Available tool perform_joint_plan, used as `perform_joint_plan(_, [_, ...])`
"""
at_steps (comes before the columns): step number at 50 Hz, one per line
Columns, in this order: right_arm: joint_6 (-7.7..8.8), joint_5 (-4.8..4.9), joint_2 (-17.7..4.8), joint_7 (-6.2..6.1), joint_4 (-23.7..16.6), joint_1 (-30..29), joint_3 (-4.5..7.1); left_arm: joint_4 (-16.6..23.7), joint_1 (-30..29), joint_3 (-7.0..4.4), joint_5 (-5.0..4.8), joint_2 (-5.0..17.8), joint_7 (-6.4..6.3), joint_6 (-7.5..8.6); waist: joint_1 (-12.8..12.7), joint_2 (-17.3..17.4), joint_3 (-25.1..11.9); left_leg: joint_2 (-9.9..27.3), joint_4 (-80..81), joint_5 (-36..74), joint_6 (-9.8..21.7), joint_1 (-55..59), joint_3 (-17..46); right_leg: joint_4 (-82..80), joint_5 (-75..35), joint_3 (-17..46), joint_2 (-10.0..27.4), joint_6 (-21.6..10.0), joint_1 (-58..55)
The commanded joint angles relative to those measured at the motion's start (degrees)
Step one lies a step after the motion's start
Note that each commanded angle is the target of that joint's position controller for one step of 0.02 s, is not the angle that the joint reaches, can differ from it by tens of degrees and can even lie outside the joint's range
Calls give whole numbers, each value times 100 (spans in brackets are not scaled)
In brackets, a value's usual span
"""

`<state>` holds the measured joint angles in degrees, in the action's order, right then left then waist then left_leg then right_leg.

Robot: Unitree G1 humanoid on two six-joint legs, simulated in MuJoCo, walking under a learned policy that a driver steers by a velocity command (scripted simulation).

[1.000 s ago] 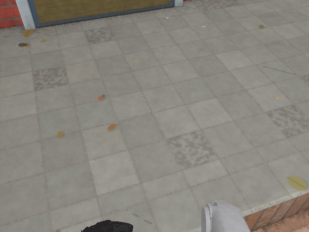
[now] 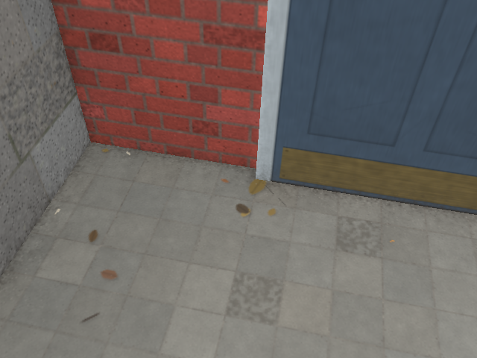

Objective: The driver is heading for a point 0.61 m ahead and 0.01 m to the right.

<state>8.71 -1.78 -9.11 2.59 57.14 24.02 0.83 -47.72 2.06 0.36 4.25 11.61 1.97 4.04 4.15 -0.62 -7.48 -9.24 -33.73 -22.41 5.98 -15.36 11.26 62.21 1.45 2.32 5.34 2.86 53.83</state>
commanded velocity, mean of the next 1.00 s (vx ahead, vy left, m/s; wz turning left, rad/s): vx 0.43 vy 0.00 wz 0.13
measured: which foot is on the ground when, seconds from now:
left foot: down 0.00-0.14, up 0.16-0.68, down 0.70-1.00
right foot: up 0.00-0.12, down 0.14-0.70, up 0.72-1.00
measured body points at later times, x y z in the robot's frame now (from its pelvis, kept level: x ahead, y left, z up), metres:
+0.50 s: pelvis +0.25 -0.06 +0.02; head +0.26 -0.06 +0.47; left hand +0.18 +0.17 -0.13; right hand +0.47 -0.26 -0.09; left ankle +0.41 +0.12 -0.65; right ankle +0.20 -0.15 -0.73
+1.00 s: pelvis +0.47 +0.01 +0.02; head +0.51 +0.02 +0.47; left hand +0.61 +0.29 -0.10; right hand +0.59 -0.24 -0.11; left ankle +0.47 +0.11 -0.73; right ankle +0.60 -0.13 -0.68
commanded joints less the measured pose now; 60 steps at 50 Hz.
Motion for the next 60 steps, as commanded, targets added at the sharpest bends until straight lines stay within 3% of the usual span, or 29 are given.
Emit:
perform_joint_plan(1, [52, 203, -855, 115, -314, -26, 204, 706, -1110, -40, -10, 135, 68, -49, -51, 552, 692, 1252, 1164, 1855, 951, -973, 1180, -1607, -94, -438, -112, 112, -1767])
perform_joint_plan(5, [0, 132, -1112, 80, -253, -79, 366, 835, -1329, -176, -193, 505, 6, 49, -111, 619, 692, 1767, 696, 3631, 809, 566, 1577, -3009, 227, -537, -355, -253, -2081])
perform_joint_plan(6, [-16, 81, -1107, 85, -227, -111, 396, 716, -913, -246, -322, 636, -56, 159, -251, 552, 432, 1601, 311, 4439, 616, 686, 1425, -3263, -81, -646, -408, -485, -2863])
perform_joint_plan(7, [-5, -61, -856, 119, -228, 7, 333, 411, 103, -330, -412, 760, -124, 301, -502, 219, -466, 1156, -724, 4786, 268, 365, 990, -2805, -554, -421, -127, -962, -4635])
perform_joint_plan(8, [63, -163, -139, 77, -238, 903, 175, 171, 1172, -376, -367, 1048, -63, 373, -410, -1140, -1883, 318, -2293, 2680, -260, -1145, 545, -2689, -1787, 1150, 902, -2282, -7336])
perform_joint_plan(9, [33, -120, -310, 120, -351, 499, 197, -218, 2222, -380, -194, 869, -45, 316, -1012, -1994, -1883, -281, -3777, -1096, -502, -3150, 23, -3994, -9, 3327, 1699, -2867, -8520])
perform_joint_plan(10, [-70, -30, -743, 99, -610, -749, 375, -389, 2225, -448, -48, 859, -112, 277, -1279, -854, -328, 190, -4885, -465, -280, -4190, -51, -4646, 1977, 3311, 1636, -2071, -7241])
perform_joint_plan(11, [-127, 58, -616, -7, -612, -951, 348, -346, 1599, -418, -62, 746, -184, 250, -946, -379, 366, 599, -5034, 473, -134, -4105, -132, -4828, 2595, 2665, 1551, -1726, -5898])
perform_joint_plan(13, [-175, -156, -383, -121, -476, -923, 286, -251, 992, -191, -154, -142, -237, 209, -544, -187, 345, 1048, -4470, 1392, -1, -3326, -85, -5158, 1412, 1674, 1254, -1690, -4825])
perform_joint_plan(14, [-204, -231, -294, -112, -533, -1077, 260, -222, 830, -182, -159, -250, -249, 209, -449, -183, 275, 1138, -4234, 1331, -38, -3122, -207, -5264, 994, 1354, 1136, -1704, -4669])
perform_joint_plan(18, [-268, -186, -197, -43, -630, -1531, 234, -439, 1186, -323, -11, 30, -162, 268, -503, -183, 372, 1235, -3294, 1759, -202, -3510, -432, -5450, 98, 416, 815, -1880, -4656])
perform_joint_plan(19, [-310, 350, -559, -237, -1016, -1638, 330, -559, 1333, -413, -541, 608, -266, 289, -161, 204, 614, 1569, -3068, 1798, -364, -3468, -691, -5444, 167, 398, 898, -1568, -4491])
perform_joint_plan(22, [-329, 279, -456, -321, -1197, -2149, 255, -629, 1431, -396, -501, 603, -321, 285, -359, -219, 781, 1625, -1960, 2575, -512, -3031, -934, -5545, -63, 7, 641, -1399, -4060])
perform_joint_plan(30, [-399, 357, -400, -101, -1783, -3430, 227, -913, 2368, -490, -534, 724, -327, 97, -839, -275, 1102, 1357, 98, 2151, -302, -2691, -1195, -5093, -745, -74, 944, -1292, -5683])
perform_joint_plan(32, [-357, 307, -584, -62, -1824, -3248, 281, -913, 2286, -546, -561, 904, -356, 43, -675, -421, 909, 1138, 509, 1585, -165, -2079, -1337, -4486, -1805, -104, 963, -1194, -5949])
perform_joint_plan(34, [-331, 232, -966, -108, -1495, -1982, 481, -863, 2162, -540, -531, 918, -385, 11, -51, -448, 103, 824, 625, 1734, 117, 60, -1543, -3019, -3141, -330, 714, -1006, -5460])
perform_joint_plan(35, [-324, 152, -1448, -182, -1228, -647, 639, -642, 1900, -484, -434, 819, -397, 55, 474, -57, -761, 1748, 128, 2508, 507, 2133, -503, -1320, -1859, -577, 403, -778, -3993])
perform_joint_plan(36, [-323, 62, -1907, -244, -1163, -234, 687, -503, 2461, -259, -426, 194, -310, 219, 227, 1342, -1524, 3230, 664, 2482, 1542, 4207, 2165, 745, 1823, -554, -638, -352, -1539])
perform_joint_plan(37, [-394, 50, -1456, -295, -1198, -130, 582, -591, 2212, -373, -536, 579, -244, 385, 368, 1265, -1784, 3272, 1141, 3150, 1598, 4139, 2774, 1666, 3159, 331, -662, -293, -1041])
perform_joint_plan(38, [-418, 38, -1265, -334, -1317, -720, 508, -399, 1714, -467, -676, 845, -242, 415, 256, 1074, -1024, 3067, 1085, 4040, 1327, 3422, 1664, 1944, 2846, 304, -375, -262, -693])
perform_joint_plan(41, [-352, 92, -825, -286, -1405, -1686, 354, -226, 1352, -511, -444, 703, -368, 193, -465, 238, -47, 2533, 1529, 4903, 934, 949, 187, 1043, 2262, 57, 193, -173, -1602])
perform_joint_plan(44, [-272, -5, -1014, -251, -1285, -1867, 388, -158, 1579, -449, -361, 421, -386, -51, -803, 485, 128, 2325, 1807, 5432, 984, -12, -464, 245, 1901, -3, 132, -88, -2232])
perform_joint_plan(47, [-352, 81, -1209, -340, -1201, -1933, 431, 7, 1107, -345, -307, 362, -369, -96, -735, 488, 124, 1973, 1795, 5316, 788, -244, -1030, -1383, 901, -183, 24, -20, -2748])
perform_joint_plan(51, [-447, 130, -1291, -366, -963, -1636, 444, 177, 561, -349, -380, 602, -376, -191, -531, 561, 82, 2117, 1633, 4192, 694, 171, -847, -2414, 395, -111, -124, 13, -3044])
perform_joint_plan(54, [-486, 216, -1126, -397, -849, -1630, 377, 201, 472, -414, -275, 781, -361, -176, -595, 544, 138, 1851, 1034, 2895, 307, 188, -836, -3425, 48, -224, -323, -223, -3594])
perform_joint_plan(56, [-426, 45, -730, -395, -837, -1450, 238, 238, 605, -455, -198, 1081, -441, -188, -537, 152, -87, 1225, 260, 1737, -170, -257, -1088, -3538, -2393, 384, 302, -478, -4550])
perform_joint_plan(57, [-409, 21, -372, -386, -731, -733, 153, 253, 428, -399, -140, 1099, -477, -251, -24, -916, -362, 984, -44, 352, -490, -835, -1260, -3379, -3188, 990, 946, -1182, -5186])
perform_joint_plan(58, [-523, -57, -574, -392, -684, -783, 148, 184, 532, -330, -240, 688, -414, -298, -225, -1067, -540, 1095, -189, -97, -673, -527, -1122, -3650, -2232, 1416, 1233, -1580, -4970])
perform_joint_plan(60, [-767, 32, -912, -459, -779, -1289, 202, 213, 155, -320, -239, 696, -338, -343, -192, -837, -329, 1070, 115, 126, -678, -54, -1138, -3810, -577, 1114, 745, -1201, -4299])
